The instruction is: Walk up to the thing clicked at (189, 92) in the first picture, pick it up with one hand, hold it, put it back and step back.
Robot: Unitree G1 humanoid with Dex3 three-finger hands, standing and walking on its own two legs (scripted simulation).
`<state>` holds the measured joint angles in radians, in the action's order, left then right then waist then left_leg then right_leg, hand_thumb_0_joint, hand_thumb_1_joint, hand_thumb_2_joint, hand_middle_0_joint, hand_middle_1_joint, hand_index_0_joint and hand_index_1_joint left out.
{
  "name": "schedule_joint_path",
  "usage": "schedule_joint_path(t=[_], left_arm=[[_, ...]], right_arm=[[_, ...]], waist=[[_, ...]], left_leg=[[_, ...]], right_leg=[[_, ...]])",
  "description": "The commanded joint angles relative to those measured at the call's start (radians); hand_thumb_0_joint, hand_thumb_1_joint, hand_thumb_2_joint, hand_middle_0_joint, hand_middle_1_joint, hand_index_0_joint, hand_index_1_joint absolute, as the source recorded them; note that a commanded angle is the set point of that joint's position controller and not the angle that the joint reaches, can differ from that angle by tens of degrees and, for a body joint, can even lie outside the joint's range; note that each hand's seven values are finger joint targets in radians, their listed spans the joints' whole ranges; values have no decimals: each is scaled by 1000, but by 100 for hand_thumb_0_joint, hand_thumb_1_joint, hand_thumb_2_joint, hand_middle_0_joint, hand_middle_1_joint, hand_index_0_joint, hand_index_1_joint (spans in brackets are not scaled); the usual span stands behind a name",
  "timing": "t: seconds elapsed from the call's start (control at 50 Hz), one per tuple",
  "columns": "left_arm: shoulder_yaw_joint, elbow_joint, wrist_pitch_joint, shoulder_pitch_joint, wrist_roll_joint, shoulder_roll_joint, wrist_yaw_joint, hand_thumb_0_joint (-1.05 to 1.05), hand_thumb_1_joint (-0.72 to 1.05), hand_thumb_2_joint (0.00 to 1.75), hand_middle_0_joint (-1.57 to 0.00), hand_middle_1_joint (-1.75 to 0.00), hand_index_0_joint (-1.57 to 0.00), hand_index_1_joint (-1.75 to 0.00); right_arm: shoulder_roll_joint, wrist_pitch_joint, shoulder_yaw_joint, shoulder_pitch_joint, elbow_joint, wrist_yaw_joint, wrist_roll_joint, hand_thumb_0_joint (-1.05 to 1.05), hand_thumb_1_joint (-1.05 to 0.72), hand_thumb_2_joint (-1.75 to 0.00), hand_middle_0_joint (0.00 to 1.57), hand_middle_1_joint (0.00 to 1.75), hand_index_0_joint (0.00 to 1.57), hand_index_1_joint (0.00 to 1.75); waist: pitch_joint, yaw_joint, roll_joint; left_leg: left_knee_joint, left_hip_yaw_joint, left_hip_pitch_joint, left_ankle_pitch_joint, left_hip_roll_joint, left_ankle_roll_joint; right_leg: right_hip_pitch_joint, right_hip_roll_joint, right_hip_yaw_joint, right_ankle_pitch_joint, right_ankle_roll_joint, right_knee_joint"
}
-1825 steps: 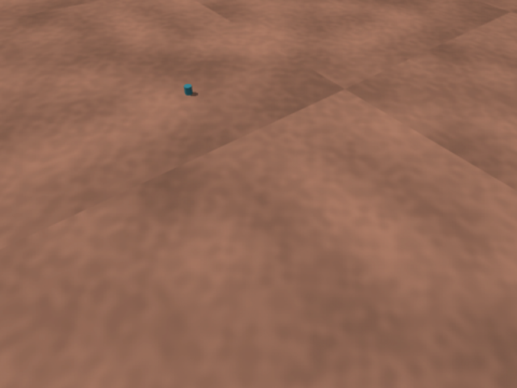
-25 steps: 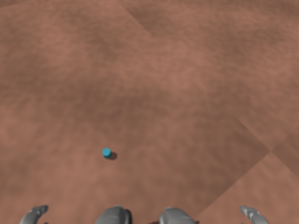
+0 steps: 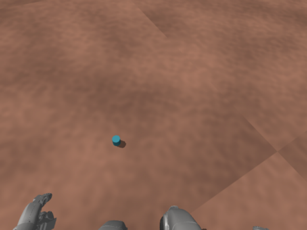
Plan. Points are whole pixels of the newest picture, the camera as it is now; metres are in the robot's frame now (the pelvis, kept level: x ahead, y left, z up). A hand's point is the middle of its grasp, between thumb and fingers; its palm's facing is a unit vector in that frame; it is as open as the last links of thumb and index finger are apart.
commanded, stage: step back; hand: left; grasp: from above
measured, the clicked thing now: (116, 140) +0.66 +0.22 -0.73
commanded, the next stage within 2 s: none
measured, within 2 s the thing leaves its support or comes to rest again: neither
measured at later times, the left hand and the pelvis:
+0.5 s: hand out of the picture -0.08 +0.23 -0.12, palm faces -0.03 -0.90 -0.44, open 7.4 cm; pelvis -0.16 -0.04 +0.01, yaw -2 degrees
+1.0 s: hand out of the picture -0.27 +0.22 -0.15, palm faces -0.03 -0.91 -0.42, open 7.4 cm; pelvis -0.35 -0.06 -0.01, yaw -3 degrees
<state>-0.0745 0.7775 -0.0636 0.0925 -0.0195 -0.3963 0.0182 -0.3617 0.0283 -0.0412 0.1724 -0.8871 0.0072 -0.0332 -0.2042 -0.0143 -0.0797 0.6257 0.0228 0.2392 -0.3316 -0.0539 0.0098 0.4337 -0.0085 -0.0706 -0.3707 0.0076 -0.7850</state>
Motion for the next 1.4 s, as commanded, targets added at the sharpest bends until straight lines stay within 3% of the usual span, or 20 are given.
schedule_joint_path(t=[0.0, 0.26, 0.3, 0.32, 0.34, 0.42, 0.56, 0.62, 0.66, 0.68, 0.7, 0.76, 0.96, 1.0, 1.02, 1.04, 1.1, 1.18, 1.3, 1.38], left_arm=[[-70, -76, 16, -22, 1, -198, 11, 0, 90, 90, -20, -30, -20, -30], [-63, 40, 51, 217, -7, -148, -2, 0, 90, 90, -20, -30, -20, -30], [-92, 29, 61, 222, -30, -268, -3, 0, 90, 90, -20, -30, -20, -30], [-113, -15, 53, 137, -27, -374, -5, 0, 90, 90, -20, -30, -20, -30], [-110, -46, 56, 63, -22, -370, 2, 0, 90, 90, -20, -30, -20, -30], [-81, -57, 58, -20, -24, -225, 7, 0, 90, 90, -20, -30, -20, -30], [-73, -65, 40, 96, -20, -213, 30, 0, 90, 90, -20, -30, -20, -30], [-55, -81, 16, 55, 1, -207, 18, 0, 90, 90, -20, -30, -20, -30], [-35, -93, 13, 76, 13, -139, 14, 0, 90, 90, -20, -30, -20, -30], [-59, -93, 13, 6, 6, -190, 30, 0, 90, 90, -20, -30, -20, -30], [-65, -75, 13, -5, -3, -222, 29, 0, 90, 90, -20, -30, -20, -30], [-65, -15, 7, 104, 17, -189, 12, 0, 90, 90, -20, -30, -20, -30], [-46, 93, 71, 223, -6, -163, 10, 0, 90, 90, -20, -30, -20, -30], [-87, 87, 77, 203, -34, -305, 9, 0, 90, 90, -20, -30, -20, -30], [-104, 37, 75, 123, -40, -395, 14, 0, 90, 90, -20, -30, -20, -30], [-101, 20, 76, 49, -30, -379, 18, 0, 90, 90, -20, -30, -20, -30], [-65, 18, 88, -43, -25, -239, 20, 0, 90, 90, -20, -30, -20, -30], [-76, 53, 100, 101, -37, -247, 7, 0, 90, 90, -20, -30, -20, -30], [-70, 57, 76, 85, -25, -253, -12, 0, 90, 90, -20, -30, -20, -30], [-60, 41, 85, -12, -20, -251, -15, 0, 90, 90, -20, -30, -20, -30]], right_arm=[[-332, -37, -88, -35, 105, 21, -8, 0, -90, -90, 20, 30, 20, 30], [-280, 8, -79, -68, 150, 16, 18, 0, -90, -90, 20, 30, 20, 30], [-206, 12, -57, -65, 170, 15, 33, 0, -90, -90, 20, 30, 20, 30], [-208, 12, -65, -103, 182, 33, 31, 0, -90, -90, 20, 30, 20, 30], [-252, 14, -86, -85, 161, 37, 30, 0, -90, -90, 20, 30, 20, 30], [-209, 4, -59, 7, 102, 29, 38, 0, -90, -90, 20, 30, 20, 30], [-185, -16, -49, 18, 118, 28, 16, 0, -90, -90, 20, 30, 20, 30], [-204, -17, -72, 110, 65, 25, 3, 0, -90, -90, 20, 30, 20, 30], [-352, -9, -104, 45, 94, 19, -17, 0, -90, -90, 20, 30, 20, 30], [-422, -9, -110, 14, 114, 10, -7, 0, -90, -90, 20, 30, 20, 30], [-385, -18, -106, -36, 114, 16, -11, 0, -90, -90, 20, 30, 20, 30], [-254, -17, -64, -124, 133, 22, -15, 0, -90, -90, 20, 30, 20, 30], [-264, 35, -67, -81, 112, 4, 13, 0, -90, -90, 20, 30, 20, 30], [-164, 28, -38, -47, 136, 3, 19, 0, -90, -90, 20, 30, 20, 30], [-200, 32, -59, -116, 153, 18, 13, 0, -90, -90, 20, 30, 20, 30], [-257, 34, -84, -101, 129, 19, 17, 0, -90, -90, 20, 30, 20, 30], [-229, 26, -67, -11, 58, 4, 24, 0, -90, -90, 20, 30, 20, 30], [-212, 0, -55, -31, 62, -7, 8, 0, -90, -90, 20, 30, 20, 30], [-201, -48, -73, 81, -12, -18, -8, 0, -90, -90, 20, 30, 20, 30], [-404, -62, -123, 89, -13, -14, -4, 0, -90, -90, 20, 30, 20, 30]], waist=[[187, 40, 239], [297, -12, 271], [254, -11, -41], [211, -49, -198], [143, -28, -199], [171, 37, -69], [278, -28, -143], [310, 10, -83], [276, -2, 271], [250, 58, 356], [200, 39, 291], [171, -48, 194], [311, -19, 250], [241, -10, -109], [197, -68, -147], [117, -40, -134], [100, 49, 3], [147, -39, -67], [192, 13, -87], [36, 68, 238]], left_leg=[[-269, 382, 88, 459, 406, 285], [-7, 139, -21, 358, 222, 142], [196, 93, 310, -52, 26, 29], [421, 102, 288, -286, -50, -11], [562, 169, 205, -284, 1, -18], [606, 143, 251, -142, -79, -15], [66, 49, 205, -179, 46, -15], [-245, 5, -26, 167, 27, 7], [-280, 432, -141, 335, 345, 158], [-326, 562, 81, 310, 481, 314], [-327, 546, 168, 284, 477, 317], [-251, 197, 101, 361, 273, 192], [0, 114, -45, 248, 214, 139], [221, 69, 401, -191, -16, 20], [386, 182, 297, -275, -1, -20], [504, 223, 204, -242, 49, -24], [574, 170, 247, -75, -45, -32], [295, 97, 276, -91, 21, -47], [-298, -26, -70, -40, 29, 6], [-489, 672, 30, -614, 442, 268]], right_leg=[[-15, 89, -135, -220, 12, -437], [-274, 48, 76, 154, 3, 403], [-343, -181, -312, 167, 88, 407], [-101, -385, -509, 164, 269, 479], [79, -434, -576, 145, 309, 528], [-115, -185, -139, 429, 170, 345], [-428, -242, -176, 634, 189, 218], [-284, -185, -120, 518, 116, 112], [95, 58, 27, -82, 23, -122], [3, 75, -37, -313, 1, -328], [-37, 57, -114, -284, 7, -427], [19, 116, -117, -111, 18, -509], [-287, 37, 71, 114, 0, 478], [-392, -211, -371, 18, 87, 457], [-81, -429, -544, -49, 267, 521], [114, -457, -573, -176, 288, 578], [-41, -215, -155, 96, 168, 423], [-232, -170, -166, -262, 137, 441], [-176, -201, -111, -145, 132, 322], [194, -51, 0, -193, 19, -186]])
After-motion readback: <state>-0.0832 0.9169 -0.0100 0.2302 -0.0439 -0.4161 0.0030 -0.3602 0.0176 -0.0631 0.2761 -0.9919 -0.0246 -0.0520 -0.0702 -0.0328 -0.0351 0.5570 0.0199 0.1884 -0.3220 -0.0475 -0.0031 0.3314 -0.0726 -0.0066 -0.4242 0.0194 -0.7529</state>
